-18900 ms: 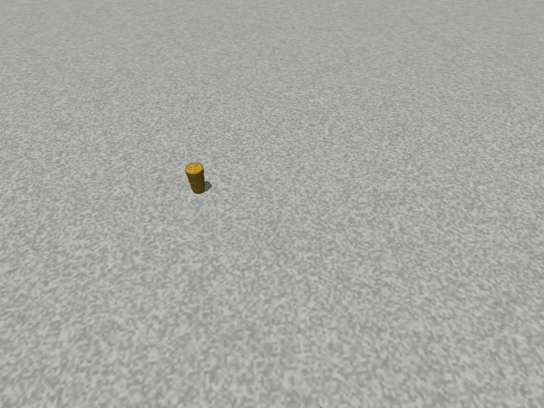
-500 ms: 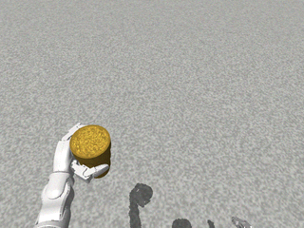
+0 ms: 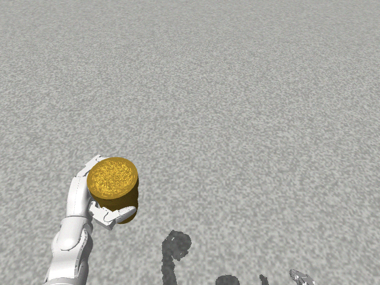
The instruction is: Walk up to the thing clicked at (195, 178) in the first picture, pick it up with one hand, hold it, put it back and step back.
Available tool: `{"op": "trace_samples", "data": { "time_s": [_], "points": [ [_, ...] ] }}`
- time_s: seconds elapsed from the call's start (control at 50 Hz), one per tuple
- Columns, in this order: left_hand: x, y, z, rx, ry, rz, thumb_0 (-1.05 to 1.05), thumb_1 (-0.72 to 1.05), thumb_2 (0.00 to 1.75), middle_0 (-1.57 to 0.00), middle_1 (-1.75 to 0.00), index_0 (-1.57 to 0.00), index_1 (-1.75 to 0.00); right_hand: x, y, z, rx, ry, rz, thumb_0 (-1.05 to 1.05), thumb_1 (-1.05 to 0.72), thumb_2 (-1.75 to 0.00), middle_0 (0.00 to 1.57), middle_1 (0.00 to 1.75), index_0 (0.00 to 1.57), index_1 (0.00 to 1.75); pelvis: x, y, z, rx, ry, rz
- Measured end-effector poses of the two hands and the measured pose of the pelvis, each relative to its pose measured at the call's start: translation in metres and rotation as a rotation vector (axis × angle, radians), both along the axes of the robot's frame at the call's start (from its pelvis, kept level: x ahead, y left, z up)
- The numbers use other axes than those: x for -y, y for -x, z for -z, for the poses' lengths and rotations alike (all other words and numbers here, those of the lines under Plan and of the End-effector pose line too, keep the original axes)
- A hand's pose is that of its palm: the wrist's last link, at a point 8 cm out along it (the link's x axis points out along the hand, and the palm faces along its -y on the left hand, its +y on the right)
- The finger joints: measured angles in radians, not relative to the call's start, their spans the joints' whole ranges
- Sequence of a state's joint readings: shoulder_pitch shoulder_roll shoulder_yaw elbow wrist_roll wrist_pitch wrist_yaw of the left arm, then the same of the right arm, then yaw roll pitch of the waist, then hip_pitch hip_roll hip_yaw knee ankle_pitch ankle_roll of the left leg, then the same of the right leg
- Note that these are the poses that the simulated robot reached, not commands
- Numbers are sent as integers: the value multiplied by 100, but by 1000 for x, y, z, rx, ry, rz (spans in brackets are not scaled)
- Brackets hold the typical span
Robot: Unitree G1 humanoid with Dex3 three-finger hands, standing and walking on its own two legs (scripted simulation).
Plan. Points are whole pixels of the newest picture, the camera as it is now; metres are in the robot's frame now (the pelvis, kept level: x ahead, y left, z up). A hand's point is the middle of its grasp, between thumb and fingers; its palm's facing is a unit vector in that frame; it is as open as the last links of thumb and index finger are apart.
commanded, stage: hold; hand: left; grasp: from the side
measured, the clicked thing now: (118, 195) +0.32 +0.16 +0.02
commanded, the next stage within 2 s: crouch in 0.80 s
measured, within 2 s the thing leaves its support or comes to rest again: neither
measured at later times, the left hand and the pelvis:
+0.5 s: hand (113, 191) +0.32 +0.17 +0.04, palm faces +0.04 -1.00 -0.04, open 11.3 cm; pelvis +0.00 +0.00 +0.00, yaw +0 degrees
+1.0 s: hand (111, 191) +0.32 +0.17 +0.04, palm faces +0.05 -1.00 -0.04, open 11.3 cm; pelvis +0.00 +0.00 +0.00, yaw +0 degrees
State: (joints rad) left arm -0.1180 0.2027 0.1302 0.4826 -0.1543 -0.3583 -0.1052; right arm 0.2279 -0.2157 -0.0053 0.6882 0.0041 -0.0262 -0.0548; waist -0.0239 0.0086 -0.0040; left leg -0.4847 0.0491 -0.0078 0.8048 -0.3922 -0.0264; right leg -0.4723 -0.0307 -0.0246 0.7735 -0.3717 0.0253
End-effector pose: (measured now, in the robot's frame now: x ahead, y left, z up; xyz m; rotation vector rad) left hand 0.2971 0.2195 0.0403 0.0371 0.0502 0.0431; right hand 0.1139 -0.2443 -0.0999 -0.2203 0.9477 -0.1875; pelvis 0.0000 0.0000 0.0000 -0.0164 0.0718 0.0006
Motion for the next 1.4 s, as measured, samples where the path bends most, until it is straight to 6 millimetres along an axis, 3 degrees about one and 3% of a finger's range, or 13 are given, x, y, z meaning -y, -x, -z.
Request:
{"op": "trace_samples", "data": {
  "time_s": [1.06,1.14,1.24,1.4],
  "points": [
    [-6,-2,4,-1,-3,-22,-4,-54,105,-68,-102,-65,-105,-6,-2,0,14,-5,-13,1,-91,-91,20,30,20,30,-4,2,2,-9,5,-3],
    [-7,-3,19,-17,9,-38,-4,-53,104,-68,-101,-65,-104,-6,1,5,-1,-5,-24,1,-90,-91,20,30,20,30,-4,5,6,-31,6,-5],
    [-6,-5,51,-37,17,-43,-4,-53,104,-68,-101,-65,-104,-2,8,19,-34,4,-39,1,-89,-91,20,30,20,30,-4,12,21,-89,7,-3],
    [-9,-11,130,-9,20,-52,-4,-54,105,-69,-101,-65,-104,10,26,76,-114,33,-64,1,-90,-91,20,30,20,30,-3,26,77,-258,14,-2]
  ]
}}
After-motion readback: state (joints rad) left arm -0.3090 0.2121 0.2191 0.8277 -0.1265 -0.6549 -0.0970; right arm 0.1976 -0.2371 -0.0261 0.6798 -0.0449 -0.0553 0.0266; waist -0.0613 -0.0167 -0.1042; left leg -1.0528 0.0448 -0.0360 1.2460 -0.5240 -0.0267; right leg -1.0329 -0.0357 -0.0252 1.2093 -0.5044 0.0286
